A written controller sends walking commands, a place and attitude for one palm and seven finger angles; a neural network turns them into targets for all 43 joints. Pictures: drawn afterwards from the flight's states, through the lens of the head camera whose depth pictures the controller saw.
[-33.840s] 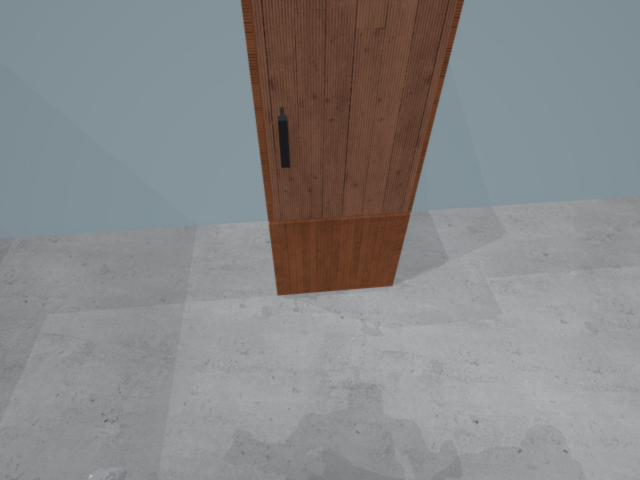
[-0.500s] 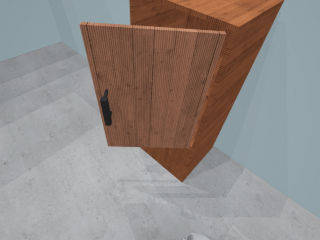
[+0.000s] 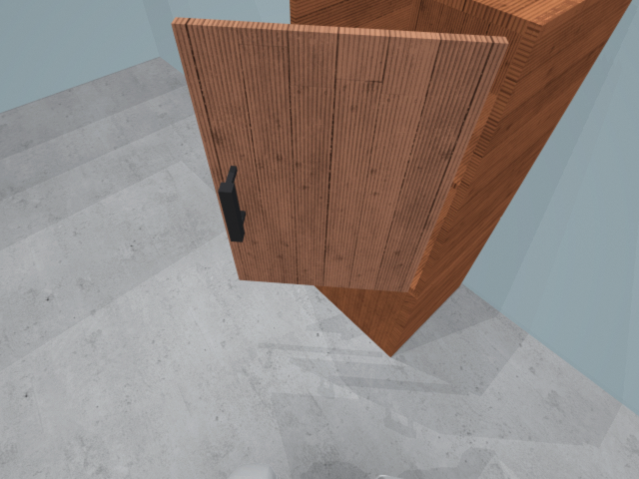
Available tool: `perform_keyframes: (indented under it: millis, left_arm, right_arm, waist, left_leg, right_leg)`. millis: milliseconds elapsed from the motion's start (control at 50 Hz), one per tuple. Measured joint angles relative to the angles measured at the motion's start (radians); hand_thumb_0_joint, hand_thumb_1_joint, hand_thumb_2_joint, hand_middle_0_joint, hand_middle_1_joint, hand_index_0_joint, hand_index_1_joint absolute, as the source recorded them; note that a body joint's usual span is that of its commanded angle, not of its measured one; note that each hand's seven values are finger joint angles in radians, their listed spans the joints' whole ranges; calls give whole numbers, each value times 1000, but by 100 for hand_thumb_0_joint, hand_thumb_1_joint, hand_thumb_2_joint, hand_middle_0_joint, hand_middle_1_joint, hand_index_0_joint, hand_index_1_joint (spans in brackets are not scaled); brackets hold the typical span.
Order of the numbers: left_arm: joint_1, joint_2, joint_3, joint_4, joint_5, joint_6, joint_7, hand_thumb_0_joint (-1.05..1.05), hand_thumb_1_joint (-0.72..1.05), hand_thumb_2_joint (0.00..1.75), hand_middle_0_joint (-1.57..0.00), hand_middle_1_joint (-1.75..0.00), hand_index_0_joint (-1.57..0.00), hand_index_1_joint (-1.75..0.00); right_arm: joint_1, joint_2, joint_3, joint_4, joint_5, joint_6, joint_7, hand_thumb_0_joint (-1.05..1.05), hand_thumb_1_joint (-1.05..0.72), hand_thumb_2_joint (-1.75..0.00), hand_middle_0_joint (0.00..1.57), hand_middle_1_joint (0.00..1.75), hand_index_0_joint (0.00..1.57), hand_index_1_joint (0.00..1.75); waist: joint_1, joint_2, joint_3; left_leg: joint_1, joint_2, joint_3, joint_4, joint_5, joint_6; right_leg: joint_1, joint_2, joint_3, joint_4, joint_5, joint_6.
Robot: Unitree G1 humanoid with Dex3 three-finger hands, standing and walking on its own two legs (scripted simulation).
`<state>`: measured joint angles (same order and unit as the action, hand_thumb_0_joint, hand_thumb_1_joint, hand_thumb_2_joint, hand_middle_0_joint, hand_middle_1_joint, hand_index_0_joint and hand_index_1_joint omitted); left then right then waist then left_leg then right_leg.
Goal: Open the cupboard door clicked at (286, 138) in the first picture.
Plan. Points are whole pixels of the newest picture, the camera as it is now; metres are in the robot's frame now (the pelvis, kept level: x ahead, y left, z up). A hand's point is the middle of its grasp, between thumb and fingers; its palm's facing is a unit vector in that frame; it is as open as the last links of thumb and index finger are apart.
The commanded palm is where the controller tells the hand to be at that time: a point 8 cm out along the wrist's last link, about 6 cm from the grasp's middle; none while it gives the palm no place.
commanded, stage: come to a stop and stand still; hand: left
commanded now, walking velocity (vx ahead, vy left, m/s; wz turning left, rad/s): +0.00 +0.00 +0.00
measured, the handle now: (235, 204) +0.54 +0.18 -0.03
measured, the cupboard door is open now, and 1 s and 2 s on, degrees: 43 43 43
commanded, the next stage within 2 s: look again from close up in 1.50 s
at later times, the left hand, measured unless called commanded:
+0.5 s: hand out of the picture -0.03 +0.27 -0.16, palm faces +0.01 -0.97 -0.25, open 7.4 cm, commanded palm none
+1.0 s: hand out of the picture +0.04 +0.24 -0.16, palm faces -0.02 -0.98 -0.21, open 7.3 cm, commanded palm none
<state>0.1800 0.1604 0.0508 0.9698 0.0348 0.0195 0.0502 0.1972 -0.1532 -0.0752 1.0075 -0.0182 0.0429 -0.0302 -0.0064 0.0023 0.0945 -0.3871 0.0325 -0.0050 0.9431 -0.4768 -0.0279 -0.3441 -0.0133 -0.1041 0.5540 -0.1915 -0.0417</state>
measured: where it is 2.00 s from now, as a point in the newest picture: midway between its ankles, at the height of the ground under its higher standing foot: outside the picture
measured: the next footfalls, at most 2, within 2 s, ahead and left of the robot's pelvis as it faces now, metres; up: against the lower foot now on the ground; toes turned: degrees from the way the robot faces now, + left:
left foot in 0.10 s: +0.03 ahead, +0.14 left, +0.00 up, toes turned +1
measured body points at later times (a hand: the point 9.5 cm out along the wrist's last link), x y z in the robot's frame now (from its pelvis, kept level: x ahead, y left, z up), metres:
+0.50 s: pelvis -0.03 +0.08 +0.01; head -0.04 +0.06 +0.46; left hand -0.03 +0.32 -0.14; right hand +0.03 -0.16 -0.14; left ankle -0.01 +0.14 -0.73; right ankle +0.03 -0.07 -0.73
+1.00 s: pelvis +0.01 +0.06 +0.01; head +0.02 +0.06 +0.46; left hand +0.04 +0.29 -0.14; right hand +0.02 -0.16 -0.15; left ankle -0.01 +0.14 -0.73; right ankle +0.03 -0.07 -0.73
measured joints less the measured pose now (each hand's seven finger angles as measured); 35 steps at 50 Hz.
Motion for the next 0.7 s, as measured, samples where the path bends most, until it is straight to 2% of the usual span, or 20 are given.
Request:
perform_keyframes:
  millis: [60,100,140,220,280,320,400,540,700]
  left_arm:
    - [31,12,-11,-2,3,3,5,0,92,90,-20,-30,-21,-30]
    - [64,15,-22,-9,-1,9,7,0,91,90,-20,-30,-21,-30]
    - [79,25,-23,-6,-6,22,2,1,91,90,-20,-30,-21,-30]
    - [123,43,-24,-17,-1,39,-12,1,91,90,-20,-30,-21,-30]
    - [149,58,-27,-22,-1,24,-20,1,91,90,-20,-30,-20,-30]
    - [155,51,-34,-13,-2,15,-23,1,91,90,-20,-30,-20,-30]
    - [177,40,-46,-2,-3,2,-27,1,91,90,-20,-30,-20,-30]
    - [173,16,-57,31,-6,-6,-29,1,91,90,-20,-30,-20,-30]
    - [145,-4,-68,74,-10,-17,-27,1,91,90,-20,-30,-20,-30]
  right_arm:
    - [-25,-24,4,-43,6,-8,8,0,-91,-90,20,29,20,30]
    - [-16,-45,5,-91,6,-16,11,0,-91,-90,20,29,20,30]
    - [-12,-51,10,-117,-1,-21,14,0,-91,-90,20,29,20,30]
    - [3,-42,35,-151,-10,-16,22,0,-91,-90,20,29,20,30]
    - [5,-28,53,-151,-8,-16,26,0,-90,-90,20,29,20,30]
    - [4,-27,59,-140,-5,-18,28,0,-90,-90,20,30,20,30]
    - [29,-22,61,-115,0,-26,29,0,-91,-90,21,30,21,30]
    - [83,-53,60,-44,-4,-33,25,-1,-92,-90,21,30,21,30]
    - [123,-49,69,35,-1,-40,19,0,-91,-90,20,30,20,30]
  waist:
    - [16,-11,-23]
    - [12,2,-54]
    - [18,-3,-66]
    - [27,9,-101]
    - [35,4,-109]
    - [37,22,-98]
    - [29,35,-99]
    - [14,22,-85]
    - [1,4,-73]
  left_leg:
    - [55,-3,10,-140,2,-4]
    - [116,-12,23,-280,80,10]
    - [128,-35,40,-281,125,41]
    - [147,-56,64,-312,136,81]
    - [146,-79,83,-339,157,92]
    - [151,-84,84,-356,171,97]
    - [157,-95,80,-413,209,105]
    - [165,-116,70,-469,242,118]
    - [192,-122,66,-503,243,117]
  right_leg:
    - [-22,-17,23,16,9,21]
    - [-38,-33,30,53,-5,42]
    - [-34,-51,51,82,-29,54]
    - [-27,-29,98,122,-122,38]
    - [10,-15,122,69,-74,32]
    - [19,-16,131,38,-19,45]
    - [26,-14,146,-10,-15,52]
    - [33,-11,178,-53,13,45]
    - [52,-14,182,-69,9,59]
